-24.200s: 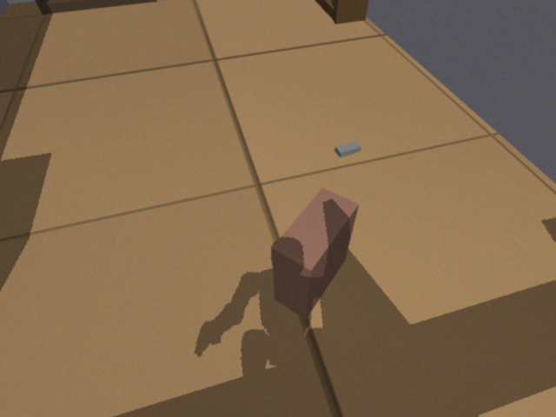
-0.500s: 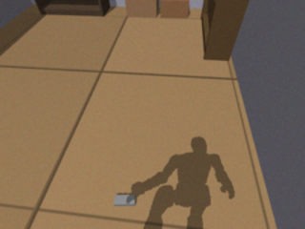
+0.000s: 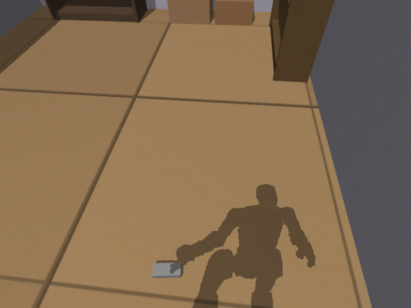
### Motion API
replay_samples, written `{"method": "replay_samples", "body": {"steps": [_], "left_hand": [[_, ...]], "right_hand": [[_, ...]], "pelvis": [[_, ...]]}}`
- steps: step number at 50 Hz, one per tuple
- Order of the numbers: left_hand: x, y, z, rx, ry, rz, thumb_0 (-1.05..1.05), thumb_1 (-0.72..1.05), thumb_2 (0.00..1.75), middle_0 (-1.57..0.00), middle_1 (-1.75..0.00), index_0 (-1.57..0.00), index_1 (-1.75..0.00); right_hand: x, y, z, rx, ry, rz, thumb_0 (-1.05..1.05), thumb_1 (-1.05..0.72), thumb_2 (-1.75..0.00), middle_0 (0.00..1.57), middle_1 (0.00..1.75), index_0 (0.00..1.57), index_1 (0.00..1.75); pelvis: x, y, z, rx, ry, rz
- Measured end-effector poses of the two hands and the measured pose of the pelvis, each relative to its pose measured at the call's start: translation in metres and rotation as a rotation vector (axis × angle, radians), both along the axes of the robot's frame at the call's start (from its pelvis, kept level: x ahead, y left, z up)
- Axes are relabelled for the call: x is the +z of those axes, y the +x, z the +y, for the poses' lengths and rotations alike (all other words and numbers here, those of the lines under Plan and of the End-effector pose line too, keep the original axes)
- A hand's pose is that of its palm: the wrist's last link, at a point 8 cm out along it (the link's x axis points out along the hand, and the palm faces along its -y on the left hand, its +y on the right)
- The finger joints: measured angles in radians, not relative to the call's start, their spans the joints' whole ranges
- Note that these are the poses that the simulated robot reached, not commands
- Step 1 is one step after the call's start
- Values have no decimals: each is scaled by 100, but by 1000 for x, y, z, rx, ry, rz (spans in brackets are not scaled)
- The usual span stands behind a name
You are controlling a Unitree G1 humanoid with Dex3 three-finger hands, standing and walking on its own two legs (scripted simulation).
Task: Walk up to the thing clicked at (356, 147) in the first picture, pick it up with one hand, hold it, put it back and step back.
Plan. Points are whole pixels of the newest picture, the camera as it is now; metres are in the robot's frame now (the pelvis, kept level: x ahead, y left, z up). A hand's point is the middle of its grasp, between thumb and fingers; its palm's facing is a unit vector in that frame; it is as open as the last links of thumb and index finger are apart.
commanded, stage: stand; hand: left
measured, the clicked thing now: (167, 270) +0.41 +0.21 -0.77
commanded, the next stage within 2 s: none
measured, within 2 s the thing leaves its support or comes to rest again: neither
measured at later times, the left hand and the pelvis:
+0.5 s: hand out of the picture +0.07 +0.26 -0.16, palm faces -0.03 -0.94 -0.35, open 7.4 cm; pelvis +0.00 +0.00 +0.00, yaw +0 degrees
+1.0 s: hand out of the picture +0.07 +0.26 -0.16, palm faces -0.03 -0.94 -0.35, open 7.4 cm; pelvis +0.00 +0.00 +0.00, yaw +0 degrees
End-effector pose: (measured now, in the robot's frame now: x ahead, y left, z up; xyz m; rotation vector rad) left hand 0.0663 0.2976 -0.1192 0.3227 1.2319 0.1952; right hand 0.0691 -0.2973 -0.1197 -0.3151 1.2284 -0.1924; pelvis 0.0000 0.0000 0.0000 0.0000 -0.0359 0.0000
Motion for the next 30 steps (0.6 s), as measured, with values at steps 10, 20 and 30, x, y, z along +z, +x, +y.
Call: {"method": "replay_samples", "body": {"steps": [10, 20, 30], "left_hand": [[0, -2, 2, 2, 5, 7, 1, 90, 90, -21, -29, -20, -30], [0, -2, 2, 3, 4, 5, 1, 90, 90, -21, -29, -20, -30], [0, -2, 2, 4, 3, 11, 1, 90, 90, -21, -29, -20, -30]], "right_hand": [[-1, -2, 1, -1, 2, 5, 1, -90, -90, 20, 30, 20, 30], [-1, -2, 1, 0, 2, 6, 1, -90, -90, 20, 30, 20, 30], [-1, -2, 1, 0, 2, 13, 1, -90, -90, 20, 30, 20, 30]], "pelvis": [[0, 0, 0, -1, 0, 0], [0, 0, 1, 0, 0, 0], [0, 1, 0, 1, 1, 3]]}}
